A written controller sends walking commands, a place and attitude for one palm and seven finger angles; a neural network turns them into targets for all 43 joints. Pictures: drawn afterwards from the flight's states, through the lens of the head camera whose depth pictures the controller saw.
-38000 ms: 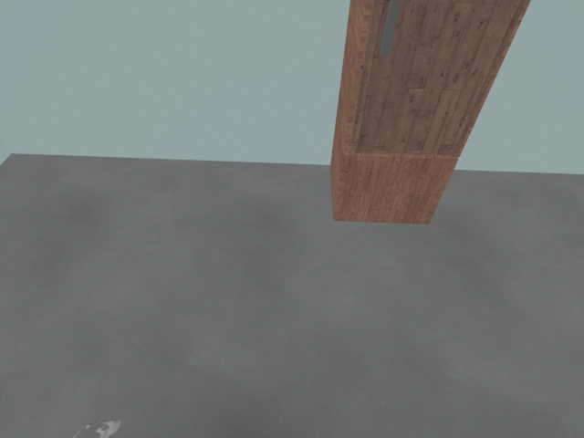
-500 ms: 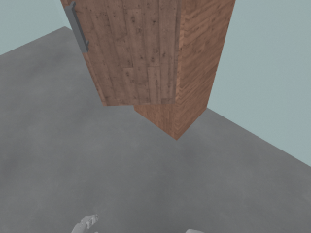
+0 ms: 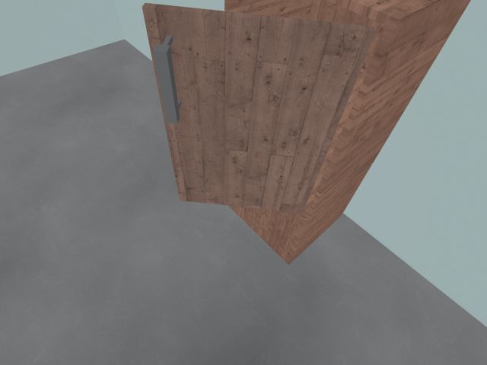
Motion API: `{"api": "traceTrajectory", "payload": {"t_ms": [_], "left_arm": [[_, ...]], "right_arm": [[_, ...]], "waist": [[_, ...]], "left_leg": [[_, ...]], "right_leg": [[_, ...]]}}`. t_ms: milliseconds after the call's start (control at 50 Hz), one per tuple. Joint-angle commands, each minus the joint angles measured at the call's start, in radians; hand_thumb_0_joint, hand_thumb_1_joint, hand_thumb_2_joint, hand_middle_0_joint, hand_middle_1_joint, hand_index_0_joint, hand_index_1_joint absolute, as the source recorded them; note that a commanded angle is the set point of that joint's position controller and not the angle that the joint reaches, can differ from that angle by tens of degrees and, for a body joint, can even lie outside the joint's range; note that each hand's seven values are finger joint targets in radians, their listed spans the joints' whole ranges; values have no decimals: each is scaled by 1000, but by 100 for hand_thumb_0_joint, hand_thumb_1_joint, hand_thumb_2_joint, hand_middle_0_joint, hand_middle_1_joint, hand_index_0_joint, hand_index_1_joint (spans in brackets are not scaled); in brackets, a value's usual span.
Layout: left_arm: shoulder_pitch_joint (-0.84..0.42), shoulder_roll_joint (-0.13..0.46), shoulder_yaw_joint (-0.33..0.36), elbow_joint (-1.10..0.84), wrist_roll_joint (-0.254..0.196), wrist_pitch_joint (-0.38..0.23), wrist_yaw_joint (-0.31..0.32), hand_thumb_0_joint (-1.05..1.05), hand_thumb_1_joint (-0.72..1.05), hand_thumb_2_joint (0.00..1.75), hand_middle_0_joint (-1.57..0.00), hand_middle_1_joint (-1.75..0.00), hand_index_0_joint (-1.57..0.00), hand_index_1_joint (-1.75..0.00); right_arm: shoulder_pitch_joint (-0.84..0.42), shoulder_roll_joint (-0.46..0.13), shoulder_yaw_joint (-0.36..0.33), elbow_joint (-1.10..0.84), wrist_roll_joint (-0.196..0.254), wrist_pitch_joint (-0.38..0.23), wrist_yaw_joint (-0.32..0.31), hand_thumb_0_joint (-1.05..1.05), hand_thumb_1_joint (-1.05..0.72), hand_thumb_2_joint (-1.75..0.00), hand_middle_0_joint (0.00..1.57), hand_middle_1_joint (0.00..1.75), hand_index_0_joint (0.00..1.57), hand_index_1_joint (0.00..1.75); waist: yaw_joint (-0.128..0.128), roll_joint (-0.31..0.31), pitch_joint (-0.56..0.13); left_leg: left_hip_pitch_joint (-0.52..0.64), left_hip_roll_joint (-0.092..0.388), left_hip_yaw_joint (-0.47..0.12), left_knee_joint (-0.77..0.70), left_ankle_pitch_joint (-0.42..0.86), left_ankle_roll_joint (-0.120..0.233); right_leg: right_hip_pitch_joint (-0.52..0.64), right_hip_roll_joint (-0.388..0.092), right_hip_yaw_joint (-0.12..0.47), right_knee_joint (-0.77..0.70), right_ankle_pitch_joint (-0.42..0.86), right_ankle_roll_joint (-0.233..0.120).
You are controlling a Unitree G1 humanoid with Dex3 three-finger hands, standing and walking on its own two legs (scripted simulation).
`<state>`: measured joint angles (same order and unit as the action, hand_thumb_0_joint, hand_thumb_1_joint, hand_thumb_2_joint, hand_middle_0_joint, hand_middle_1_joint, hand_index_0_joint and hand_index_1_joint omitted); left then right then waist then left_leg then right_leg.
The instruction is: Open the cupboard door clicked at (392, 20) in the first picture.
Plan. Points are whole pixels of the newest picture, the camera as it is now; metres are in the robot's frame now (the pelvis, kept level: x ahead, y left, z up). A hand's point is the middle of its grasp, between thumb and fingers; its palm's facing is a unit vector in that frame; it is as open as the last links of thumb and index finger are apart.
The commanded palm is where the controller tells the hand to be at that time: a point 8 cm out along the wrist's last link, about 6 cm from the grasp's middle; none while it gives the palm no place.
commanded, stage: come to a stop and stand still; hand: left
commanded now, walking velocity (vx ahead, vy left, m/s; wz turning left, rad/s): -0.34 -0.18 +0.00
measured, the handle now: (170, 81) +0.59 +0.20 +0.13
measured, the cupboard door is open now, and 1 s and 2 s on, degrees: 43 43 43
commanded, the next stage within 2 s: look again from close up in 0.76 s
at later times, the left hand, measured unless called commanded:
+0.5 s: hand out of the picture +0.07 +0.12 -0.16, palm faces -0.02 -0.97 -0.25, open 7.3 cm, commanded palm none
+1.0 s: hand out of the picture -0.01 +0.12 -0.17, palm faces +0.00 -0.98 -0.22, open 7.3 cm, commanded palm none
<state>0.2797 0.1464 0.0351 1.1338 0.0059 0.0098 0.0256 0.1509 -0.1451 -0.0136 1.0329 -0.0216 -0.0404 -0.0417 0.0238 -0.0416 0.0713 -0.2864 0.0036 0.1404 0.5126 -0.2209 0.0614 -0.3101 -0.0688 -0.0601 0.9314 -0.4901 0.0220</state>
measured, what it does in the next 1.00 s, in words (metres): steps on the spot: right foot, then left foot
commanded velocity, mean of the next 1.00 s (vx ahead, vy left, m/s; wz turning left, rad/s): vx -0.04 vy -0.01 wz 0.00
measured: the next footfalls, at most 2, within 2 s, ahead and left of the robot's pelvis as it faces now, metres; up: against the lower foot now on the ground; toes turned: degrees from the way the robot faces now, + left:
right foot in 0.34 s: +0.02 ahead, -0.17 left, +0.00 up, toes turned -4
left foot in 0.60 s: +0.04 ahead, +0.06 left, +0.00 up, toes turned +2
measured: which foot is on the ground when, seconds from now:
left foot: down 0.00-0.36, up 0.38-0.58, down 0.60-1.00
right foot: up 0.00-0.32, down 0.34-1.00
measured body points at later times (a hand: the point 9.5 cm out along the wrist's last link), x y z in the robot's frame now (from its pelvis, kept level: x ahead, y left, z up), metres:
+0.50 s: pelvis +0.01 -0.06 +0.00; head +0.04 -0.09 +0.45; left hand +0.07 +0.17 -0.14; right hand +0.02 -0.31 -0.17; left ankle -0.01 +0.06 -0.70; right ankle -0.02 -0.17 -0.73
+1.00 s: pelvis -0.02 -0.06 +0.00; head -0.01 -0.07 +0.45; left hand -0.01 +0.17 -0.15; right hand +0.00 -0.28 -0.16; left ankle -0.02 +0.04 -0.73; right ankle -0.02 -0.17 -0.73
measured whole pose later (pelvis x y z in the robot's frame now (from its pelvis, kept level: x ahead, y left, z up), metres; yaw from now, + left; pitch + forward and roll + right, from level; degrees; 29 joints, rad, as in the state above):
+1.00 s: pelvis -0.02 -0.06 +0.00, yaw -1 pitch -2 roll +0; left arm 0.30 0.14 -0.01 1.11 0.01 -0.02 0.04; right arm 0.27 -0.17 0.00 1.06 -0.01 -0.02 -0.03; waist -0.01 0.04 0.04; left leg -0.20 0.01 0.06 0.51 -0.28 0.03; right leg -0.19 0.00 -0.05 0.49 -0.27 -0.01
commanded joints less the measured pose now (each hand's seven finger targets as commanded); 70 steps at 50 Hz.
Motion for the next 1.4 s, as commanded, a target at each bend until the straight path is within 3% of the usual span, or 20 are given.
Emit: {"api": "traceTrajectory", "payload": {"t_ms": [0,140,220,280,300,320,340,360,420,500,540,580,660,780,800,820,920,1060,1220,1380], "left_arm": [[92,70,11,-50,5,21,6,0,90,90,-20,-30,-20,-30],[-4,75,41,-145,13,50,3,0,90,90,-20,-30,-20,-30],[-25,72,34,-172,11,34,1,0,90,90,-20,-30,-20,-30],[39,103,34,-156,16,12,3,0,90,90,-20,-30,-20,-30],[34,146,37,-162,21,1,7,0,90,90,-20,-30,-20,-30],[1,218,46,-168,29,-7,12,0,90,90,-20,-30,-20,-30],[-15,231,35,-171,22,-11,9,0,90,90,-20,-30,-20,-30],[-54,214,24,-176,25,-11,8,0,90,90,-20,-30,-20,-30],[-89,170,15,-163,16,-20,14,0,90,90,-20,-30,-20,-30],[-54,169,15,-131,9,-26,15,0,90,90,-20,-30,-20,-30],[-46,156,10,-110,-3,-30,15,0,90,90,-20,-30,-20,-30],[-18,109,2,-103,-10,-29,12,0,90,90,-20,-30,-20,-30],[-44,112,-3,-75,-4,-13,10,0,90,90,-20,-30,-20,-30],[-14,92,-12,-42,-1,-24,5,0,90,90,-20,-30,-20,-30],[90,125,-16,-29,20,-53,54,0,90,90,-20,-30,-20,-30],[66,175,-6,-74,11,-66,49,0,90,90,-20,-30,-20,-30],[37,115,-26,-95,5,-54,27,0,90,90,-20,-30,-20,-30],[52,105,-37,-83,8,-30,12,0,90,90,-20,-30,-20,-30],[79,110,-36,-83,10,-28,7,0,90,90,-20,-30,-20,-30],[70,109,-37,-67,7,-38,6,0,90,90,-20,-30,-20,-30]], "right_arm": [[77,-177,-34,-5,6,24,-22,0,-90,-90,20,30,20,30],[58,-210,-71,-30,-11,57,-23,0,-90,-90,20,30,20,30],[64,-218,-79,-34,-12,61,-9,0,-90,-90,20,30,20,30],[65,-204,-80,-34,1,66,4,0,-90,-90,20,30,20,30],[89,-168,-78,-36,10,64,10,0,-90,-90,20,30,20,30],[97,-105,-67,-51,16,68,17,0,-90,-90,20,30,20,30],[62,-108,-61,-59,16,85,21,0,-90,-90,20,30,20,30],[47,-93,-63,-55,13,92,27,0,-90,-90,20,30,20,30],[66,-98,-54,-18,13,91,22,0,-90,-90,20,30,20,30],[95,-74,-38,18,15,74,21,0,-90,-90,20,30,20,30],[130,-71,-32,50,12,58,16,0,-90,-90,20,30,20,30],[135,-108,-34,63,6,38,6,0,-90,-90,20,30,20,30],[108,-97,-19,78,8,48,1,0,-90,-90,20,30,20,30],[149,-86,-10,94,5,42,1,0,-90,-90,20,30,20,30],[68,-131,-12,18,17,14,11,0,-90,-90,20,30,20,30],[136,-68,-4,-12,15,17,18,0,-90,-90,20,30,20,30],[183,-104,1,-14,9,5,16,0,-90,-90,20,30,20,30],[173,-119,9,-16,7,13,20,0,-90,-90,20,30,20,30],[178,-126,9,4,5,11,21,0,-90,-90,20,30,20,30],[191,-106,12,38,10,1,17,0,-90,-90,20,30,20,30]], "waist": [[-14,129,-105],[-28,188,-118],[-34,246,-146],[-2,157,-162],[-10,18,-171],[-30,-216,-129],[-8,-215,-103],[-23,-138,-74],[-41,-192,-73],[-34,-112,-82],[-44,-53,-95],[-20,104,-138],[-20,181,-20],[-26,26,3],[6,60,-1],[-44,34,-117],[-41,61,-107],[-28,20,78],[-15,53,37],[-20,21,-22]], "left_leg": [[112,335,-206,-175,727,109],[120,349,-211,-136,637,129],[152,314,-209,-112,582,103],[94,243,-182,-27,389,33],[45,177,-137,50,224,-21],[-88,52,-46,145,-145,-80],[-73,18,-100,284,-355,-89],[-65,15,-129,362,-344,-85],[-97,24,-124,366,-278,-95],[-13,16,-92,84,-172,-103],[118,26,-109,-119,47,-94],[211,144,-198,-91,395,-48],[82,134,-208,-175,87,-49],[127,109,-179,-183,74,-53],[66,98,-126,58,210,-70],[47,65,-140,29,-35,-59],[103,109,-180,-77,186,-28],[-7,94,-211,-194,-117,-15],[-20,98,-221,-236,-191,-9],[62,96,-189,-183,-7,-13]], "right_leg": [[-10,-21,41,-46,31,13],[-98,26,61,36,16,4],[-27,41,12,-163,50,-3],[145,44,-9,-488,315,-8],[200,-44,89,-585,477,-25],[206,-229,290,-603,654,-105],[89,-318,302,-639,655,-195],[42,-279,239,-636,615,-213],[149,-184,159,-564,863,-184],[227,-149,130,-520,862,-159],[196,-124,134,-476,793,-113],[156,-56,96,-486,601,-54],[160,-42,96,-589,314,-46],[147,-43,110,-638,334,-55],[134,-104,165,-552,914,-23],[229,-151,195,-518,922,-71],[148,-39,100,-484,465,-77],[40,-15,114,-546,136,-66],[65,-16,111,-538,149,-62],[83,-33,121,-550,250,-62]]}}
